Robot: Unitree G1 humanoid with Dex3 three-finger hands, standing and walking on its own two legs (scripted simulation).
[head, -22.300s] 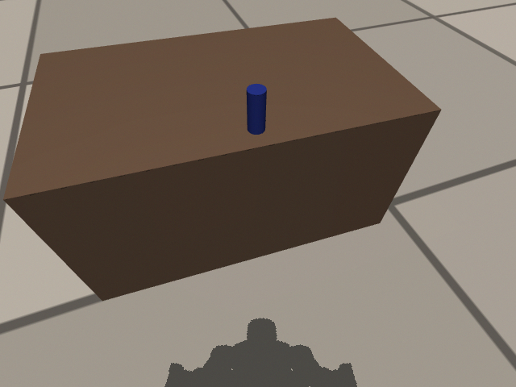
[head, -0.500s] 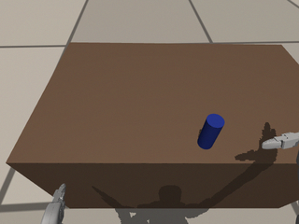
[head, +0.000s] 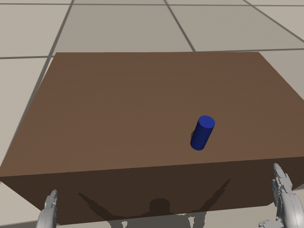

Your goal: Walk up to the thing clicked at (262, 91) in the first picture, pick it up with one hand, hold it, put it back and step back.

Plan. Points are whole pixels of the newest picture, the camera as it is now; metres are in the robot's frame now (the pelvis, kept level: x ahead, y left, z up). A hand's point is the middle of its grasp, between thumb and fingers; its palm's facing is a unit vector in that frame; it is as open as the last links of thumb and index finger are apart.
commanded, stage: sink last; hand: right
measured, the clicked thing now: (201, 133) +0.43 -0.18 -0.05
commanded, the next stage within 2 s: home in 0.26 s
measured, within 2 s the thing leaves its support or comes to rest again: neither
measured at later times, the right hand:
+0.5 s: hand (263, 208) +0.16 -0.25 +0.02, palm faces +0.28 +0.89 -0.37, open 17.3 cm
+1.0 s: hand (214, 217) +0.17 -0.17 -0.09, palm faces +0.02 +0.98 -0.21, open 17.5 cm
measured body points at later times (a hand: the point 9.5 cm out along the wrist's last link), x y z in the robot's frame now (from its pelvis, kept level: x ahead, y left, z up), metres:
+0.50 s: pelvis -0.01 +0.00 +0.01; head -0.02 +0.01 +0.46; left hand +0.14 +0.26 -0.06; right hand +0.15 -0.30 +0.04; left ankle +0.03 +0.13 -0.73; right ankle -0.01 -0.14 -0.73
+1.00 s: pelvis -0.01 -0.01 +0.01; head +0.00 -0.01 +0.46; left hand +0.15 +0.23 -0.08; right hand +0.17 -0.22 -0.08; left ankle +0.03 +0.13 -0.73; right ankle -0.01 -0.14 -0.73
